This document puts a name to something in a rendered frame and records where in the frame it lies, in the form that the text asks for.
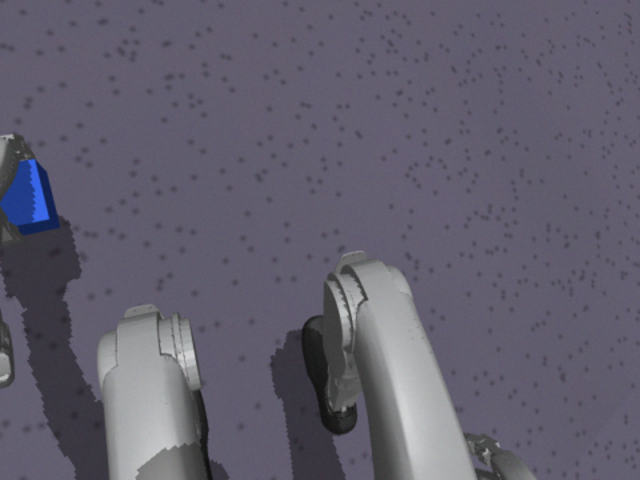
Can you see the right robot foot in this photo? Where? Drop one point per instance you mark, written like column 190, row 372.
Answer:
column 317, row 366

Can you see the left robot hand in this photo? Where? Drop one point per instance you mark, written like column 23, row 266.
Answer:
column 12, row 150

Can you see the left robot foot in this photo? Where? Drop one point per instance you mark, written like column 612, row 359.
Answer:
column 204, row 435

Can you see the right robot hand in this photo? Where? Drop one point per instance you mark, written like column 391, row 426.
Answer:
column 506, row 465

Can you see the small box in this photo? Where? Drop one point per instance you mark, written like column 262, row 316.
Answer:
column 29, row 203

